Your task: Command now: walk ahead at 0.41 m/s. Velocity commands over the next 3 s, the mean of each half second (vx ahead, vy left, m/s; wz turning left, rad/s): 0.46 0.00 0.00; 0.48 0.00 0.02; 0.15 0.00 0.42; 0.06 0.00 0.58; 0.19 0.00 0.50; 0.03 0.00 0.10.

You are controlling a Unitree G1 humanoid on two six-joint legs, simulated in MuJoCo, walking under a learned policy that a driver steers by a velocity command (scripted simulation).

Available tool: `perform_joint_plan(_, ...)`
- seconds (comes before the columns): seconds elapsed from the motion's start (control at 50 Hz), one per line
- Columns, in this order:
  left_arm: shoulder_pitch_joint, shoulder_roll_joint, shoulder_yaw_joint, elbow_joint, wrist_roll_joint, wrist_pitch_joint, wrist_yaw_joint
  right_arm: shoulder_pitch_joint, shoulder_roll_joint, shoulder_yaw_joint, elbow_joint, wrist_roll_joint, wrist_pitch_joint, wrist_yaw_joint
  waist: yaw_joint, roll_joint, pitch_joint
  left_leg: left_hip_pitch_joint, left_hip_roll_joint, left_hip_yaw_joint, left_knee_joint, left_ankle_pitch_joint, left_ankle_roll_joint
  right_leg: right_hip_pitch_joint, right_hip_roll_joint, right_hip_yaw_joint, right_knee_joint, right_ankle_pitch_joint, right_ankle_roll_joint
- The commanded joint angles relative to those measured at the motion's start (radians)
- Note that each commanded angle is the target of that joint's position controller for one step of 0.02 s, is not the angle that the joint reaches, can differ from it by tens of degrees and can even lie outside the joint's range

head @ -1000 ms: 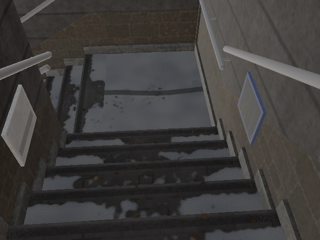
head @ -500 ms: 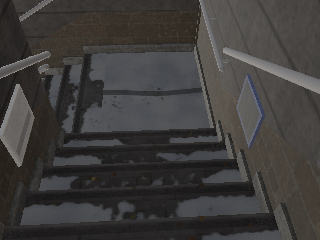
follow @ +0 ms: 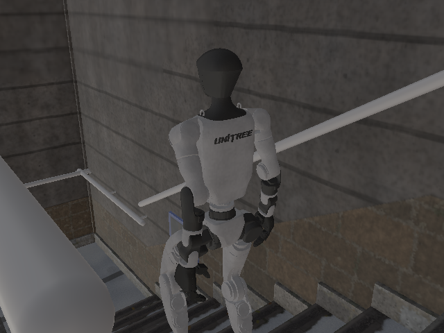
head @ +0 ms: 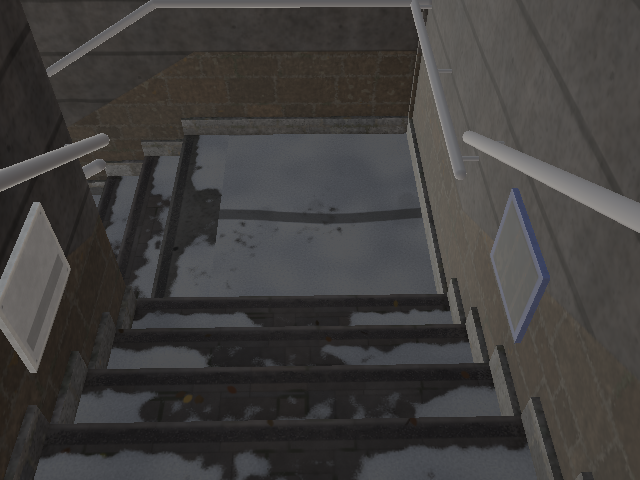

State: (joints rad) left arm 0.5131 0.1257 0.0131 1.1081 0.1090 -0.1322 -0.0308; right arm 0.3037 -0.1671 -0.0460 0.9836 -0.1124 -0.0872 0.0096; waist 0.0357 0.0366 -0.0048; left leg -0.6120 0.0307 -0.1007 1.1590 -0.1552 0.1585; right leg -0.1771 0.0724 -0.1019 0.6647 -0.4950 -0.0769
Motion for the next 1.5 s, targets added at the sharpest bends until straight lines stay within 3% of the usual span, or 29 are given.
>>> perform_joint_plan(0.02,-0.133,-0.051,-0.051,-0.114,-0.008,-0.014,0.054,0.055,-0.006,0.021,-0.046,-0.031,0.004,0.012,-0.08,-0.089,0.086,0.064,0.057,0.037,-0.263,0.511,-0.034,-0.363,-0.122,0.106,-0.103,0.233,-0.115)
perform_joint_plan(0.08,-0.041,0.069,-0.051,-0.087,0.016,-0.039,0.031,0.001,-0.03,0.027,-0.1,0.036,0.0,0.026,-0.057,-0.067,0.091,0.463,0.01,0.143,-0.368,0.696,-0.145,-0.762,-0.115,0.059,-0.004,0.03,-0.093)
perform_joint_plan(0.18,0.152,0.142,-0.035,-0.023,-0.065,0.008,0.014,-0.163,-0.089,0.04,-0.135,0.018,0.012,0.016,0.048,-0.044,0.159,0.178,0.062,0.072,-0.818,0.234,-0.133,-0.137,-0.245,0.355,0.236,0.144,-0.168)
perform_joint_plan(0.22,0.115,0.184,-0.01,-0.027,0.031,0.046,-0.035,0.266,-0.122,0.024,0.025,0.028,-0.004,0.012,-0.105,-0.046,0.064,0.614,0.016,0.134,-0.707,0.392,-0.108,-0.226,-0.187,0.298,0.584,0.488,-0.132)
perform_joint_plan(0.24,0.046,0.146,-0.003,-0.049,0.0,0.035,-0.064,0.565,-0.228,-0.034,0.104,0.023,-0.013,0.009,-0.263,0.214,0.003,0.879,0.025,0.103,-0.861,0.488,0.005,-0.418,-0.063,0.258,0.995,0.47,-0.098)
perform_joint_plan(0.26,0.166,0.053,-0.019,-0.039,-0.014,0.033,-0.091,0.606,-0.287,-0.044,0.118,0.004,0.001,0.018,-0.199,0.297,-0.255,1.312,0.252,-0.086,-0.498,1.004,0.228,-0.748,0.059,0.181,1.445,-0.337,-0.026)
perform_joint_plan(0.28,-0.023,0.069,-0.015,-0.171,-0.05,0.005,-0.095,0.551,-0.287,-0.054,0.11,-0.027,-0.006,0.033,-0.239,0.024,-0.161,1.334,0.347,-0.318,-0.544,0.717,0.302,-1.096,0.086,0.229,1.405,-0.249,-0.012)
perform_joint_plan(0.3,-0.129,0.122,-0.006,-0.237,-0.065,-0.004,-0.09,0.4,-0.282,-0.062,0.108,-0.01,-0.011,0.033,-0.207,0.028,0.025,1.138,0.435,-0.475,-0.651,0.149,0.308,-1.312,-0.04,0.279,1.346,-0.114,-0.006)
perform_joint_plan(0.36,-0.117,0.064,-0.025,-0.17,0.017,0.041,-0.034,0.008,0.123,0.095,0.003,-0.005,-0.027,0.02,0.0,-0.127,0.211,0.127,0.224,-0.061,-0.822,0.113,0.158,-0.71,-0.289,0.281,0.438,0.622,-0.101)
perform_joint_plan(0.4,-0.132,0.056,-0.027,-0.169,0.016,0.076,-0.052,0.071,0.0,0.077,0.043,0.041,-0.047,0.007,-0.003,0.044,0.102,-0.12,0.093,-0.006,-0.762,-0.075,0.154,-0.401,-0.197,0.115,0.494,0.657,-0.044)
perform_joint_plan(0.46,-0.234,0.079,-0.049,-0.212,0.026,0.053,-0.05,0.138,-0.023,0.091,0.012,0.021,-0.111,-0.051,-0.078,-0.118,0.058,-0.004,0.008,0.067,-0.468,-0.135,0.027,-0.387,-0.229,0.178,0.003,1.247,0.011)
perform_joint_plan(0.58,-0.333,0.164,-0.052,-0.282,0.006,0.079,-0.055,0.252,-0.218,0.065,0.047,0.042,-0.023,0.003,-0.096,-0.05,0.126,0.273,0.152,-0.201,-0.22,-0.123,0.071,-0.303,-0.176,0.155,-0.238,0.706,0.024)
perform_joint_plan(0.62,0.054,0.254,-0.001,-0.102,-0.043,0.048,-0.037,0.225,-0.245,0.044,0.067,0.003,0.008,0.054,0.06,-0.12,0.053,0.232,0.057,-0.07,0.159,0.043,0.012,0.134,-0.123,0.046,-0.374,0.881,0.01)
perform_joint_plan(0.64,0.343,0.342,0.05,-0.034,-0.033,0.044,-0.033,0.346,-0.149,0.058,0.117,-0.021,0.009,0.11,0.157,-0.248,-0.102,-0.034,-0.053,-0.011,0.594,-0.01,-0.044,0.577,-0.212,0.093,-0.171,1.086,-0.129)
perform_joint_plan(0.66,0.324,0.437,0.06,-0.065,-0.052,0.052,-0.065,0.49,-0.019,0.068,0.112,0.014,-0.002,0.137,0.045,-0.359,-0.325,-0.326,-0.125,0.078,1.019,-0.645,-0.091,0.867,-0.424,0.347,0.079,1.555,-0.348)
perform_joint_plan(0.7,0.176,0.331,0.059,-0.08,-0.008,0.063,-0.056,0.103,-0.11,0.071,-0.105,0.081,-0.02,0.111,0.13,-0.084,-0.104,-0.737,-0.015,0.009,0.861,-0.43,-0.08,0.62,-0.55,0.601,-0.17,0.699,-0.329)
perform_joint_plan(0.78,-0.179,0.002,-0.062,-0.154,-0.003,0.004,0.001,-0.018,-0.06,0.066,-0.076,-0.004,-0.003,0.055,-0.058,-0.026,0.13,-0.168,0.165,-0.021,-0.055,0.273,-0.035,-0.353,-0.286,0.277,-0.33,0.404,-0.241)
perform_joint_plan(0.84,0.044,0.163,-0.033,-0.051,-0.002,-0.015,0.001,0.022,-0.052,0.069,-0.074,0.009,0.014,0.076,-0.053,-0.087,0.038,-0.047,0.077,0.066,0.009,0.3,-0.116,-0.386,-0.273,0.312,-0.185,0.554,-0.27)
perform_joint_plan(0.9,0.171,0.072,-0.059,-0.019,-0.026,-0.025,0.048,-0.167,-0.09,0.082,-0.114,0.004,0.007,0.063,0.073,0.027,0.048,-0.268,0.12,-0.007,-0.532,0.735,-0.152,-0.115,-0.216,0.288,0.009,0.308,-0.189)
perform_joint_plan(0.96,-0.001,0.114,-0.059,-0.081,0.0,-0.004,0.01,-0.19,-0.119,0.067,-0.156,0.013,0.027,0.07,-0.036,-0.087,0.062,0.284,0.036,0.097,-0.366,0.732,-0.135,-0.631,-0.158,0.235,-0.021,0.172,-0.13)
perform_joint_plan(1.04,0.203,0.122,-0.043,-0.013,-0.067,0.02,0.061,-0.374,-0.147,0.056,-0.177,0.038,0.024,0.085,0.107,-0.075,0.166,-0.073,0.081,0.073,-0.806,0.401,-0.125,0.001,-0.261,0.35,0.158,0.439,-0.069)
perform_joint_plan(1.08,0.242,0.124,-0.03,0.016,-0.037,0.056,0.063,-0.309,-0.111,0.057,-0.113,0.035,0.028,0.068,0.118,-0.065,0.148,0.103,0.084,0.102,-0.925,0.466,-0.105,0.031,-0.258,0.319,0.252,0.569,-0.071)
perform_joint_plan(1.12,0.197,0.157,-0.015,0.027,-0.033,0.074,-0.009,0.144,-0.186,0.006,0.051,0.045,0.008,0.046,-0.063,0.034,0.031,0.665,0.013,0.239,-1.01,0.705,-0.077,-0.167,-0.123,0.141,0.594,0.662,0.004)
perform_joint_plan(1.16,0.133,0.057,-0.042,-0.068,-0.04,0.072,-0.094,0.496,-0.357,-0.065,0.109,0.08,0.023,0.072,-0.181,0.28,-0.442,1.563,0.379,-0.116,-0.481,1.57,0.32,-0.82,-0.055,0.055,1.478,-0.472,0.193)
perform_joint_plan(1.22,-0.244,0.175,-0.027,-0.338,-0.077,0.062,-0.039,0.127,-0.253,-0.027,-0.064,0.049,0.033,0.046,-0.096,-0.127,-0.198,0.953,0.425,-0.194,-0.623,0.863,0.224,-1.003,-0.155,0.2,1.187,-0.289,0.108)
perform_joint_plan(1.28,-0.04,0.123,-0.014,-0.218,-0.036,0.055,0.012,-0.061,-0.105,0.04,-0.147,0.04,-0.009,0.019,0.077,-0.044,0.101,-0.06,0.165,0.038,-0.777,0.542,0.187,-0.4,-0.163,0.136,0.569,0.451,0.054)
perform_joint_plan(1.4,-0.023,0.184,0.014,-0.287,-0.027,0.051,0.004,-0.028,-0.246,0.02,-0.223,0.029,-0.033,0.013,0.073,0.062,-0.054,-0.099,0.153,-0.152,-0.488,0.656,0.146,-0.196,-0.098,0.085,0.672,0.393,0.155)
perform_joint_plan(1.46,-0.321,0.209,0.008,-0.43,-0.037,0.103,0.044,0.119,-0.273,-0.01,-0.183,0.033,-0.029,-0.02,-0.109,0.058,-0.104,0.334,0.315,-0.434,-0.399,0.718,0.175,-0.577,-0.104,0.213,0.633,0.047,0.189)
perform_joint_plan(1.5,-0.554,0.149,-0.027,-0.521,-0.084,0.119,0.045,0.241,-0.25,-0.02,-0.092,0.104,-0.011,-0.049,-0.202,0.068,-0.076,0.473,0.246,-0.52,-0.433,0.523,0.126,-0.672,-0.093,0.247,0.14,-0.166,0.187)
